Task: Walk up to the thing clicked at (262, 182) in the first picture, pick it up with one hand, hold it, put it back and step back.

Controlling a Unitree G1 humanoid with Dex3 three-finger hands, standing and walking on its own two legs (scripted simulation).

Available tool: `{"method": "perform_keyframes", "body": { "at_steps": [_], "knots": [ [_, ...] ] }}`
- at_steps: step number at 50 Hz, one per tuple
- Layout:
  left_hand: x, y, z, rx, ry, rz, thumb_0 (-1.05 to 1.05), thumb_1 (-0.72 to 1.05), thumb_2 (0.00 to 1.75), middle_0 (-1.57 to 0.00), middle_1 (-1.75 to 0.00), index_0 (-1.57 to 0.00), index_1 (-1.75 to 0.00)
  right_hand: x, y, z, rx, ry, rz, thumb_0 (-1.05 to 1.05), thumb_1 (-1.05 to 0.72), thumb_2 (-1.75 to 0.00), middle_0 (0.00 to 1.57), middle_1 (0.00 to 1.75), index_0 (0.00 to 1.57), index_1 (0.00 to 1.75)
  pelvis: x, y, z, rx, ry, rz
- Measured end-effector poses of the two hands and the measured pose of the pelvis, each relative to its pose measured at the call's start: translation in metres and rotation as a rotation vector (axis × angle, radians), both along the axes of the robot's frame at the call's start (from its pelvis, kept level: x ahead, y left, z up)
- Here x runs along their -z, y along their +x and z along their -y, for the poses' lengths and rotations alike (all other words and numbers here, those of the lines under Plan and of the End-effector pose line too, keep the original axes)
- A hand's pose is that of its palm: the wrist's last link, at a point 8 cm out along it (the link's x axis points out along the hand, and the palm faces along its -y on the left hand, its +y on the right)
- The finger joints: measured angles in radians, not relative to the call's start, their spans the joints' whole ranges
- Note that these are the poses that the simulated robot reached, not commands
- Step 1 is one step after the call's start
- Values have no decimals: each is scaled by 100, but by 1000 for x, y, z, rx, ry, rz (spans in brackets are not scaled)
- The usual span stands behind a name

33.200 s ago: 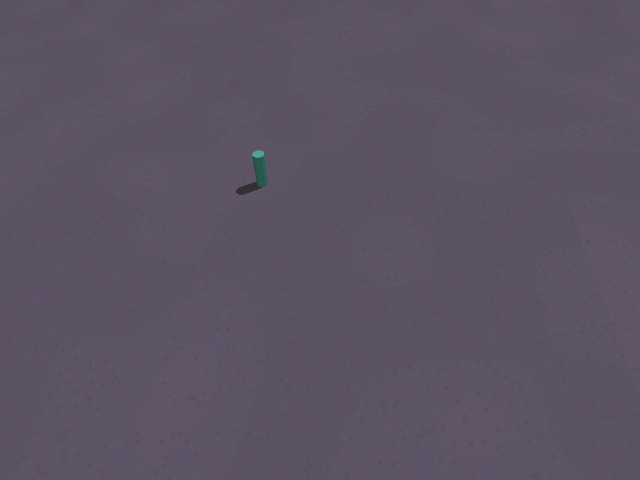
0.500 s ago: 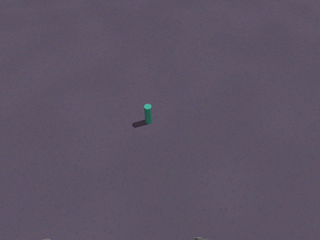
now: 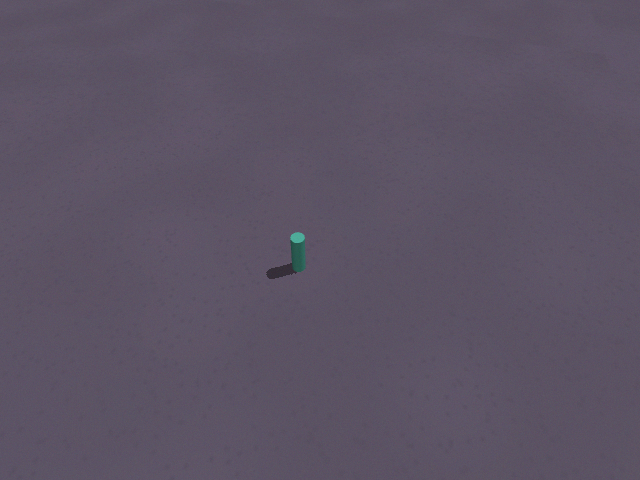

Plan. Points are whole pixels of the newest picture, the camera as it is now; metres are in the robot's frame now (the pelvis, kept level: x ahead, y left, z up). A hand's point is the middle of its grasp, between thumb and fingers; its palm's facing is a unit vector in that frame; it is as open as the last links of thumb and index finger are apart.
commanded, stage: step back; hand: left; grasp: from the side
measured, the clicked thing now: (298, 252) +1.01 +0.12 -0.68
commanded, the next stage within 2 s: stand in 0.38 s
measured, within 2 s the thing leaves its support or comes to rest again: neither
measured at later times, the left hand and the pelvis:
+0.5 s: hand out of the picture +0.13 +0.25 -0.14, palm faces +0.00 -0.94 -0.35, open 7.4 cm; pelvis +0.02 +0.00 +0.01, yaw +0 degrees
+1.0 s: hand out of the picture +0.06 +0.24 -0.14, palm faces -0.03 -0.94 -0.34, open 7.4 cm; pelvis -0.01 -0.01 +0.02, yaw +0 degrees
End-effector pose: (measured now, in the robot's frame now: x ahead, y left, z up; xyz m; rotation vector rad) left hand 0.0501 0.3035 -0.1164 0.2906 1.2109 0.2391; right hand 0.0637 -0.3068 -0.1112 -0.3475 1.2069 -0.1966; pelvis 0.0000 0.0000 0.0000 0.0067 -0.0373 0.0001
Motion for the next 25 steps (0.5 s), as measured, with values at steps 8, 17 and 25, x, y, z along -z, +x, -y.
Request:
{"method": "perform_keyframes", "body": {
  "at_steps": [8,17,25],
  "knots": [
    [-2,31,0,21,7,10,1,90,89,-20,-30,-20,-30,-1,23,-11,9,28,2,0,-90,-89,21,30,21,30,-4,16,4,3,-17,-7],
    [-9,64,3,37,21,60,1,90,89,-20,-30,-20,-30,0,58,-13,7,40,62,0,-90,-89,21,30,21,30,-4,24,4,4,-13,-4],
    [-12,72,11,45,2,58,1,90,89,-20,-30,-20,-30,-8,66,-14,3,40,74,0,-90,-89,21,30,21,30,-10,25,3,7,-8,7]
  ]
}}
